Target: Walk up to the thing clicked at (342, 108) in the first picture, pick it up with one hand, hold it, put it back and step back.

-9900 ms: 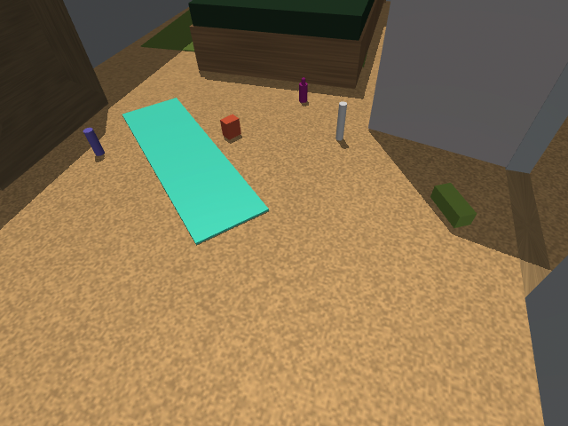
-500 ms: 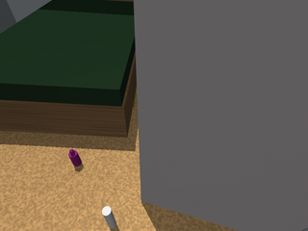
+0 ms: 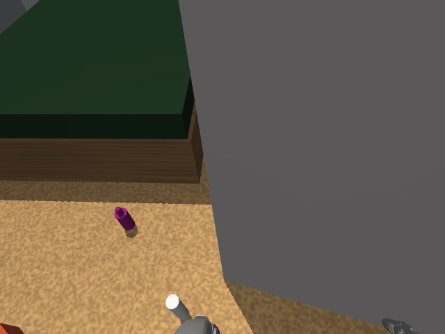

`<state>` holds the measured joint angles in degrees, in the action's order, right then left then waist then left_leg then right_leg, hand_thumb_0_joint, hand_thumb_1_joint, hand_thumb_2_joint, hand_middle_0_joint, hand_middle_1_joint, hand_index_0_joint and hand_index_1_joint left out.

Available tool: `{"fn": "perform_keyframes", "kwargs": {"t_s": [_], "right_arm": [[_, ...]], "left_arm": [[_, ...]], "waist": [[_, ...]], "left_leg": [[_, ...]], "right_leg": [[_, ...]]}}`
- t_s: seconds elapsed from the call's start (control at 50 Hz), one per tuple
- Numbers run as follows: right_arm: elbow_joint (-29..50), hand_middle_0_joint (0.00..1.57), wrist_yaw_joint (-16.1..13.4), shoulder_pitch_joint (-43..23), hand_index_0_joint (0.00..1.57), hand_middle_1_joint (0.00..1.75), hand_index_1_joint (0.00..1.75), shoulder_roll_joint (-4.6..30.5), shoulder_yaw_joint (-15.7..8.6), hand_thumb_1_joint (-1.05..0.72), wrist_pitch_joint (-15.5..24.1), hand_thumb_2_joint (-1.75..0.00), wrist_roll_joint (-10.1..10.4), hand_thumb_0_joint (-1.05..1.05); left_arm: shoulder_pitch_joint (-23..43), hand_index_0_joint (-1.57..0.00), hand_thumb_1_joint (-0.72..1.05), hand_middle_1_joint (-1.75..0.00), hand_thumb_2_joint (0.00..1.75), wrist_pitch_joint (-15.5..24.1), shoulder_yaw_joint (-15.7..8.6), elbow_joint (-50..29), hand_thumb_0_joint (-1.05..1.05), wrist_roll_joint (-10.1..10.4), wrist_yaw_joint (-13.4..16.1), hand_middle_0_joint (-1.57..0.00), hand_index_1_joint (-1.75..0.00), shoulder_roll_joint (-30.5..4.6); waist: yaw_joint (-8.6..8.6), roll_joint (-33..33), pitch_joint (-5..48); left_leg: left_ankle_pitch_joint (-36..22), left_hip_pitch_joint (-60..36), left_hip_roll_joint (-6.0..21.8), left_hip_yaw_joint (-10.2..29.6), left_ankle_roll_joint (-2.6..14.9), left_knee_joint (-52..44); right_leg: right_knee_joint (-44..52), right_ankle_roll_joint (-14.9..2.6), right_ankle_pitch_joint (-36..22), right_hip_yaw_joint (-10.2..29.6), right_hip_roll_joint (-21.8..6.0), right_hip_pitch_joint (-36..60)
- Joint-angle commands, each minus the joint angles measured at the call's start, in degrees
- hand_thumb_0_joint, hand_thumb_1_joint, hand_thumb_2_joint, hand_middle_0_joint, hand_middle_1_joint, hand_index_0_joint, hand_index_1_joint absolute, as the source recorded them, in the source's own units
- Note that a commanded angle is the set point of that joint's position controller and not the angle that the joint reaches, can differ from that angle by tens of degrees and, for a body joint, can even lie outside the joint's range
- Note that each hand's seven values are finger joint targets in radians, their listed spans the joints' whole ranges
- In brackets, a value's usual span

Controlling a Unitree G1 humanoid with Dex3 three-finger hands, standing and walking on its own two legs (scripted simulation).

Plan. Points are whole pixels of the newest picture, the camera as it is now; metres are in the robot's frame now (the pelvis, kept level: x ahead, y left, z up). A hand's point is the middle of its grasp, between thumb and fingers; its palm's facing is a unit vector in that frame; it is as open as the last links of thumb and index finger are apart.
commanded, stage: walk up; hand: left
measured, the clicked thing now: (178, 308) +0.28 +0.23 -0.63
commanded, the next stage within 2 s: none
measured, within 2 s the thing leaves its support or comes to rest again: neither
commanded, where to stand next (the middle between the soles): -0.03 -0.02 m, yaw -2 degrees
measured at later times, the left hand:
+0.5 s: hand out of the picture -0.06 +0.26 -0.13, palm faces -0.06 -0.91 -0.42, open 7.4 cm
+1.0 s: hand out of the picture +0.05 +0.25 -0.13, palm faces +0.01 -0.94 -0.35, open 7.4 cm
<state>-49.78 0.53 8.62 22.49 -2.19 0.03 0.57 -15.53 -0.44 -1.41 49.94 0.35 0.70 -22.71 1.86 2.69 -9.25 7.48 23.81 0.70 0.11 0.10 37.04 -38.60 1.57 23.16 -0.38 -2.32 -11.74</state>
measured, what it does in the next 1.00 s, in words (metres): steps on the spot: right foot, then left foot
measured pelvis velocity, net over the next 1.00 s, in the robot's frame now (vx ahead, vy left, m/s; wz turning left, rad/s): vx -0.04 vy -0.01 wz -0.01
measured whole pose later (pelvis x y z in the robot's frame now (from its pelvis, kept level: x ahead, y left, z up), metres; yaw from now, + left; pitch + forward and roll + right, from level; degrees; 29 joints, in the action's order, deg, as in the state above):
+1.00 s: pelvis -0.04 -0.01 +0.01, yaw -1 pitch -5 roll +0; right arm -49.0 0.0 14.0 21.2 -1.2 1.5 -0.5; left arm -12.5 0.4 -2.4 49.9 1.6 0.1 -23.0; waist 0.0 -2.9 -7.8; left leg 17.2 8.1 -1.2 -0.4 1.5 30.5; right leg -47.7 0.1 18.2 2.6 -3.5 -25.6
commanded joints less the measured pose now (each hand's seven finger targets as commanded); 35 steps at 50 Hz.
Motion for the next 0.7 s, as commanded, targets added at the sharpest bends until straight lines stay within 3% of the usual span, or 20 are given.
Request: {"fn": "perform_keyframes", "kwargs": {"t_s": [0.0,0.02,0.04,0.12,0.22,0.28,0.32,0.34,0.36,0.38,0.4,0.42,0.44,0.46,0.48,0.52,0.56,0.6,0.64,0.68], "right_arm": [[2.86,0.20,-1.97,7.35,0.20,0.30,0.30,16.80,-5.16,-0.90,0.52,-0.90,-1.30,0.00],[3.77,0.20,-1.99,4.67,0.20,0.30,0.30,16.52,-5.07,-0.90,0.36,-0.90,-1.03,0.00],[4.23,0.20,-2.25,3.94,0.20,0.30,0.30,18.77,-5.67,-0.90,0.29,-0.90,-0.65,0.00],[7.22,0.20,-2.75,-3.31,0.20,0.30,0.30,13.72,-5.03,-0.90,-0.42,-0.90,-1.31,0.00],[6.62,0.20,-2.18,-0.91,0.20,0.30,0.30,13.68,-5.25,-0.90,0.09,-0.90,-2.18,0.00],[6.98,0.20,-1.34,-1.57,0.20,0.30,0.30,16.24,-5.75,-0.90,-0.83,-0.90,-3.39,0.00],[7.03,0.20,-1.03,-2.06,0.20,0.30,0.30,17.21,-6.10,-0.90,-1.85,-0.90,-3.57,0.00],[6.48,0.20,-1.09,-1.10,0.20,0.30,0.30,14.90,-5.57,-0.90,-2.30,-0.90,-3.64,0.00],[6.85,0.20,-1.28,-0.90,0.20,0.30,0.30,11.22,-4.49,-0.90,-2.26,-0.90,-2.90,0.00],[7.28,0.20,-1.99,-6.50,0.20,0.30,0.30,9.22,-3.86,-0.90,-1.47,-0.90,-2.08,0.00],[6.18,0.20,-2.64,-7.03,0.20,0.30,0.30,14.91,-6.09,-0.90,-0.91,-0.90,-1.94,0.00],[3.51,0.20,-2.18,-2.35,0.20,0.30,0.30,15.42,-6.39,-0.90,-0.43,-0.90,-1.22,0.00],[1.36,0.20,-1.33,2.06,0.20,0.30,0.30,12.88,-5.36,-0.90,0.14,-0.90,-0.53,0.00],[0.44,0.20,-1.24,5.76,0.20,0.30,0.30,9.86,-4.35,-0.90,0.52,-0.90,-0.48,0.00],[0.17,0.20,-1.35,7.99,0.20,0.30,0.30,9.29,-3.53,-0.90,0.70,-0.90,-0.76,0.00],[2.55,0.20,-0.50,3.94,0.20,0.30,0.30,12.55,-3.48,-0.90,1.63,-0.90,-0.44,0.00],[4.60,0.20,0.33,-1.39,0.20,0.30,0.30,12.97,-3.50,-0.90,2.81,-0.90,-0.88,0.00],[5.61,0.20,0.86,-3.18,0.20,0.30,0.30,11.96,-3.58,-0.90,3.48,-0.90,-1.74,0.00],[5.38,0.20,0.93,-1.29,0.20,0.30,0.30,10.85,-3.45,-0.90,4.17,-0.90,-1.64,0.00],[1.99,0.20,0.41,10.05,0.20,0.30,0.30,10.20,-4.25,-0.90,4.80,-0.90,-1.63,0.00]], "left_arm": [[-0.75,-0.20,0.90,-0.30,0.90,-1.35,-2.30,-5.66,0.00,2.21,1.33,-0.20,-0.30,-8.49],[-3.70,-0.20,0.90,-0.30,0.90,-2.29,-2.79,-4.40,0.00,2.18,1.89,-0.20,-0.30,-9.21],[-4.84,-0.20,0.90,-0.30,0.90,-3.01,-2.79,-3.85,0.00,1.61,2.35,-0.20,-0.30,-9.85],[-4.07,-0.20,0.90,-0.30,0.90,-3.89,-4.18,-1.76,0.00,1.07,1.40,-0.20,-0.30,-12.07],[-3.53,-0.20,0.90,-0.30,0.90,-2.90,-4.81,-1.98,0.00,-0.44,0.10,-0.20,-0.30,-11.41],[-7.39,-0.20,0.90,-0.30,0.90,-1.82,-5.65,-0.09,0.00,-0.91,-0.79,-0.20,-0.30,-11.66],[-13.26,-0.20,0.90,-0.30,0.90,-1.71,-6.50,3.31,0.00,-1.55,-1.36,-0.20,-0.30,-11.04],[-14.34,-0.20,0.90,-0.30,0.90,-1.44,-7.13,4.44,0.00,-2.28,-1.48,-0.20,-0.30,-11.40],[-13.55,-0.20,0.90,-0.30,0.90,-1.36,-7.97,3.34,0.00,-3.29,-1.38,-0.20,-0.30,-13.82],[-4.88,-0.20,0.90,-0.30,0.90,-1.49,-8.26,-0.68,0.00,-4.13,-1.10,-0.20,-0.30,-19.21],[5.38,-0.20,0.90,-0.30,0.90,-1.21,-7.82,-4.38,0.00,-3.84,-0.90,-0.20,-0.30,-21.26],[13.30,-0.20,0.90,-0.30,0.90,-0.57,-6.91,-6.19,0.00,-3.91,-0.82,-0.20,-0.30,-17.75],[13.33,-0.20,0.90,-0.30,0.90,0.58,-5.80,-5.58,0.00,-3.60,-0.54,-0.20,-0.30,-12.04],[11.02,-0.20,0.90,-0.30,0.90,1.20,-5.79,-3.49,0.00,-3.55,-0.13,-0.20,-0.30,-10.86],[7.17,-0.20,0.90,-0.30,0.90,1.57,-6.44,-2.15,0.00,-3.45,-0.46,-0.20,-0.30,-11.57],[-3.30,-0.20,0.90,-0.30,0.90,2.07,-7.74,-2.59,0.00,-3.68,-1.94,-0.20,-0.30,-15.24],[-8.01,-0.20,0.90,-0.30,0.90,1.98,-7.98,-1.89,0.00,-3.30,-2.44,-0.20,-0.30,-15.14],[-9.65,-0.20,0.90,-0.30,0.90,2.22,-7.84,-1.93,0.00,-2.33,-2.36,-0.20,-0.30,-15.13],[-9.42,-0.20,0.90,-0.30,0.90,2.34,-7.00,-3.06,0.00,-1.60,-2.52,-0.20,-0.30,-15.26],[-2.85,-0.20,0.90,-0.30,0.90,2.00,-5.62,-5.59,0.00,-0.77,-2.63,-0.20,-0.30,-14.35]], "waist": [[-3.35,5.14,15.39],[-1.36,3.48,16.61],[-2.08,6.92,17.32],[-0.29,5.66,15.35],[-2.15,6.40,18.34],[-1.45,11.24,18.28],[0.53,11.91,14.85],[0.88,8.28,11.07],[2.05,-5.68,6.14],[4.16,-19.34,-0.61],[0.64,-14.42,-7.07],[-3.43,-11.85,-8.81],[-4.66,-5.61,-6.37],[-5.69,-8.93,-1.92],[-5.10,-11.70,2.19],[2.30,-15.75,3.40],[5.97,-15.85,1.32],[5.96,-13.49,1.20],[4.09,-11.87,3.33],[-3.30,-8.19,9.58]], "left_leg": [[-37.90,-17.38,15.35,16.85,7.99,-11.70],[-40.05,-16.40,18.72,20.88,12.18,-11.66],[-36.99,-15.30,22.61,26.13,15.89,-12.29],[-11.39,-7.34,14.00,13.51,10.62,-12.79],[15.75,-14.50,12.26,13.05,10.25,-13.56],[27.15,-8.40,14.55,13.64,10.79,-16.41],[29.62,-0.03,12.33,10.81,7.64,-16.88],[29.80,5.37,7.97,6.98,3.32,-12.57],[31.74,13.66,1.62,1.37,-0.47,0.64],[24.91,13.01,-4.20,1.53,-1.28,15.44],[19.60,-0.04,-0.71,9.49,-1.09,23.94],[14.59,-7.45,0.49,8.48,-0.37,25.22],[12.86,-4.67,-2.57,7.39,0.26,20.99],[13.93,1.52,-4.98,4.45,-0.01,21.87],[13.10,7.52,-4.36,3.15,-0.87,19.94],[17.69,12.49,-3.55,-0.90,-0.83,14.55],[20.96,16.37,-1.90,-0.43,-0.99,6.52],[21.82,16.00,-0.63,0.51,-0.02,1.63],[18.49,7.91,-0.49,-0.34,1.54,-6.37],[4.62,-14.46,-2.78,-3.16,2.80,-20.63]], "right_leg": [[-19.60,-2.72,-1.37,1.91,5.03,-9.71],[-29.02,-3.26,13.96,5.96,6.89,-9.39],[-34.97,-3.34,16.25,8.91,6.63,-10.63],[-38.01,-3.06,7.26,10.76,5.18,-11.53],[-20.72,-1.06,6.12,6.88,4.08,-12.36],[-5.35,-1.77,15.14,0.25,3.56,-2.99],[7.96,-3.38,10.14,-3.71,5.06,6.33],[15.54,-4.22,7.58,-2.06,5.37,9.47],[23.32,-7.64,18.77,13.15,-1.67,6.24],[30.91,-13.91,38.48,36.42,-17.66,-16.42],[33.69,-17.56,42.39,41.65,-22.64,-35.72],[30.28,-15.13,31.82,31.14,-19.17,-39.27],[24.65,-12.23,11.94,17.37,-10.61,-26.12],[22.37,-11.46,-3.00,12.48,-7.72,-13.00],[21.36,-10.36,-7.79,10.27,-6.30,-0.49],[22.86,-12.16,8.47,14.56,-7.43,10.22],[22.88,-13.44,11.64,18.32,-9.89,16.79],[21.32,-14.24,4.66,19.00,-12.83,19.32],[17.63,-14.16,-11.64,16.62,-13.89,16.93],[6.01,-10.19,-22.85,6.77,-9.74,7.57]]}}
